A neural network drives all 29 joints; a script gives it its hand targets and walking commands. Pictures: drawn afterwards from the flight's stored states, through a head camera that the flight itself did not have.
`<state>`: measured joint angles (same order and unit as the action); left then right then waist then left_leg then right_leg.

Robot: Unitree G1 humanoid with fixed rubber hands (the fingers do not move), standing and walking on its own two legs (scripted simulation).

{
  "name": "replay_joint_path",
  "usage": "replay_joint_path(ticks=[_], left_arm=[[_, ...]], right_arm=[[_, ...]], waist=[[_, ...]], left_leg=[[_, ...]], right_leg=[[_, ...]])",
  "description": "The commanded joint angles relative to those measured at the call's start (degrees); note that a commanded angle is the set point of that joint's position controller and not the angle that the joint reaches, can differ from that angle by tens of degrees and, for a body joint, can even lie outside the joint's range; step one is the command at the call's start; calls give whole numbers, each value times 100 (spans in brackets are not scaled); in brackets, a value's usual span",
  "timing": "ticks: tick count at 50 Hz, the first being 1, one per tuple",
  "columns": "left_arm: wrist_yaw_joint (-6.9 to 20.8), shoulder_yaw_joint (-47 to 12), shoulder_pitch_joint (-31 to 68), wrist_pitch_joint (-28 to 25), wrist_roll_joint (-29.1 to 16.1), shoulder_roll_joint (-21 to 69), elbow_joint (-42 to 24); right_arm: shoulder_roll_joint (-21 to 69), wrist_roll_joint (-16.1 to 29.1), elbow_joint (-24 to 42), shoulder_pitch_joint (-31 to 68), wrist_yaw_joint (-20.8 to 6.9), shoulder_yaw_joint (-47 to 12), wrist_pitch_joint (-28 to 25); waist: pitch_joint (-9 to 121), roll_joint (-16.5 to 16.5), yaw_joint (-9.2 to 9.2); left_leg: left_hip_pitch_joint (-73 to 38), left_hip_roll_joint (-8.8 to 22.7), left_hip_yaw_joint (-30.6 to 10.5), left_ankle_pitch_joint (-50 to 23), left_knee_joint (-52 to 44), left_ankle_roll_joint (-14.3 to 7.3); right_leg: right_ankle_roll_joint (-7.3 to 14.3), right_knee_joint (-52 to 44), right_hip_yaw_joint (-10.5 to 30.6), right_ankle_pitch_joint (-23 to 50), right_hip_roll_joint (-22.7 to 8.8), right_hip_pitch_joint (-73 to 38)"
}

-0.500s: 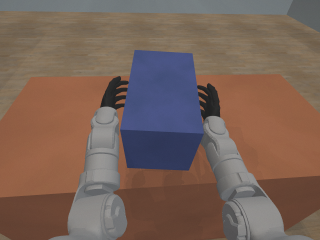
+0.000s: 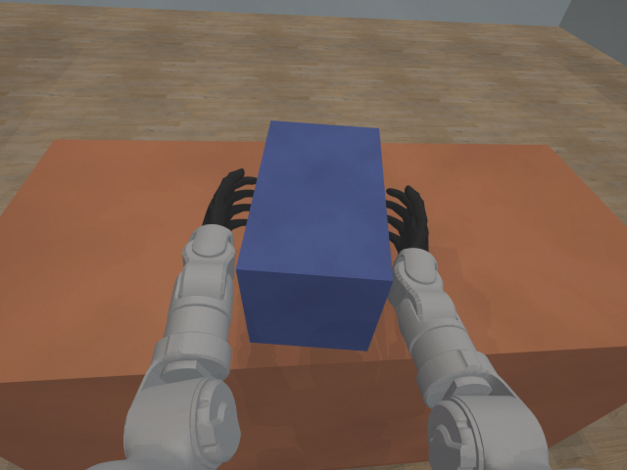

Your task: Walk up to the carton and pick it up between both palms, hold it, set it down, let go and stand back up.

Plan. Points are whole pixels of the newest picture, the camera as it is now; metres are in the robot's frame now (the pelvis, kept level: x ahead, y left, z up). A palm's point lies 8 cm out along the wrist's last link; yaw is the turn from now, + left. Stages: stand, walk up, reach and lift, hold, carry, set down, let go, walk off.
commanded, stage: set down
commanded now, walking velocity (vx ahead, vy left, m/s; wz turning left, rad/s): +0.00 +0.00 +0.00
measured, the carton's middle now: (317, 231) +0.42 -0.02 +0.09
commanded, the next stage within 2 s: none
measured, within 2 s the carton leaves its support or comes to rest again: neither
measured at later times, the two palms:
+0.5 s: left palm (225, 242) +0.41 +0.11 +0.08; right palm (404, 260) +0.37 -0.14 +0.08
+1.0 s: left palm (229, 247) +0.42 +0.11 +0.06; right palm (402, 271) +0.36 -0.14 +0.06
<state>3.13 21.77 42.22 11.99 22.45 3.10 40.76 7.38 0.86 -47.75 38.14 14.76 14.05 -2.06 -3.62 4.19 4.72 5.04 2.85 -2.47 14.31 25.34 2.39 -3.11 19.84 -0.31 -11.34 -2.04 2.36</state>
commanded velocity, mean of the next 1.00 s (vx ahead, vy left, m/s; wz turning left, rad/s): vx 0.00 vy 0.00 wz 0.00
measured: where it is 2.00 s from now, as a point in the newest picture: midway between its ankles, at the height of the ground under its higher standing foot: outside the picture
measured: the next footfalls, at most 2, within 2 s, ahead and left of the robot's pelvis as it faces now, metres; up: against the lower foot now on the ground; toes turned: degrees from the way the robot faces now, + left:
none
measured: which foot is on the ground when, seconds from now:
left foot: down 0.00-1.00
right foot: down 0.00-1.00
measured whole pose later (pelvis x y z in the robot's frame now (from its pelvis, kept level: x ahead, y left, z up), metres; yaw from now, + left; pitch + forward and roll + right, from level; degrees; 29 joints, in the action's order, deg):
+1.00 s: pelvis +0.01 +0.00 +0.00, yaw +0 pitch +3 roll -1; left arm 1.3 20.6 46.8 -4.9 20.4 -1.2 63.1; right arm 12.7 -13.6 -54.4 37.6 13.3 29.9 -13.7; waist 0.4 4.2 4.7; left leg 15.6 2.8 -2.5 13.2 25.3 2.4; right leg -3.1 19.6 -0.3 -10.1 -2.0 12.8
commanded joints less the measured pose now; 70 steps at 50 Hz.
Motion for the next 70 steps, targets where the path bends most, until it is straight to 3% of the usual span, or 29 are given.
replay_joint_path(ticks=[1,5,15,18,24,25,26,27,28,29,32,37,41,53,55,56,60,63,70], left_arm=[[780,-1983,3809,-562,-410,3128,139],[773,-1839,3842,-740,-317,3076,403],[648,-2050,4230,-1317,-483,3149,601],[649,-1943,4219,-1388,-441,3134,865],[683,-1884,4297,-1557,-418,3165,1071],[669,-1965,4386,-1622,-483,3198,1044],[643,-2061,4407,-1673,-504,3218,992],[659,-1849,4290,-1665,-398,3110,1348],[655,-1901,4430,-1727,-412,3136,1216],[668,-1884,4360,-1746,-443,3113,1341],[697,-1795,4584,-1832,-385,3044,1444],[697,-1742,4610,-1960,-375,3105,1685],[682,-1510,4464,-2039,-256,3004,1999],[673,-1228,4522,-2327,-58,2929,2269],[644,-1243,4533,-2390,-27,2992,2222],[647,-1206,4395,-2400,10,2943,2335],[609,-1262,4403,-2506,11,3043,2388],[581,-1216,4328,-2605,36,2992,2468],[532,-1207,4223,-2769,85,2955,2579]], right_arm=[[3043,-911,1253,4430,-881,-1894,-773],[3070,-1156,966,4244,-918,-1630,-879],[3373,-1389,699,4206,-969,-1660,-1204],[3391,-1532,534,4123,-966,-1529,-1183],[3445,-1756,303,3921,-961,-1324,-1249],[3523,-1744,386,4016,-967,-1353,-1313],[3523,-1750,296,3967,-971,-1365,-1330],[3525,-1813,262,4039,-965,-1287,-1297],[3552,-1867,247,3970,-967,-1233,-1329],[3556,-1865,278,4041,-966,-1246,-1347],[3615,-2032,10,3913,-962,-1023,-1335],[3626,-2156,15,4023,-983,-893,-1444],[3575,-2273,-153,4023,-995,-732,-1517],[3654,-2674,-560,3833,-1014,-275,-1729],[3638,-2733,-607,3817,-1012,-223,-1797],[3634,-2719,-649,3802,-1023,-226,-1827],[3709,-2808,-671,3805,-1002,-140,-1945],[3679,-2828,-670,3794,-1005,-154,-2025],[3673,-2990,-896,3642,-992,44,-2163]], waist=[[3082,-462,93],[3090,-571,104],[3945,-704,49],[3861,-757,61],[3856,-769,190],[4080,-814,137],[4137,-900,222],[3950,-804,117],[4054,-859,187],[4084,-785,117],[3982,-896,217],[4209,-929,225],[4083,-900,132],[4147,-951,81],[4166,-1088,110],[4165,-1072,22],[4374,-1122,107],[4357,-1047,18],[4420,-1119,90]], left_leg=[[-37,-604,782,-1803,-749,-35],[75,-579,825,-1743,-789,-12],[127,-573,828,-2291,-607,52],[242,-558,827,-2134,-644,65],[282,-545,846,-2223,-662,105],[263,-547,831,-2345,-585,121],[194,-544,818,-2528,-537,182],[325,-533,833,-2321,-589,121],[376,-540,837,-2297,-566,138],[385,-553,867,-2327,-562,127],[481,-533,861,-2110,-627,130],[436,-501,851,-2336,-545,177],[559,-490,875,-2324,-546,177],[768,-452,933,-2091,-576,153],[618,-432,911,-2300,-510,209],[645,-433,946,-2359,-490,201],[604,-414,943,-2431,-413,237],[726,-422,930,-2474,-387,206],[772,-401,947,-2394,-329,228]], right_leg=[[-107,-435,-605,2457,332,-1065],[-91,-450,-607,2356,317,-1033],[-91,-270,-558,3103,311,-964],[-87,-283,-530,2998,285,-979],[-60,-291,-546,3082,318,-899],[-64,-239,-525,3219,315,-934],[-36,-197,-553,3364,336,-884],[-48,-238,-521,3210,317,-848],[-46,-213,-521,3259,318,-913],[-59,-190,-488,3391,307,-934],[-57,-195,-527,3223,293,-912],[-11,-145,-564,3352,316,-820],[17,-137,-545,3393,320,-820],[62,-97,-540,3180,311,-740],[86,-89,-594,3201,338,-598],[87,-70,-560,3219,345,-597],[115,-74,-572,3182,370,-468],[131,-49,-580,3247,366,-459],[153,-32,-596,3121,368,-289]])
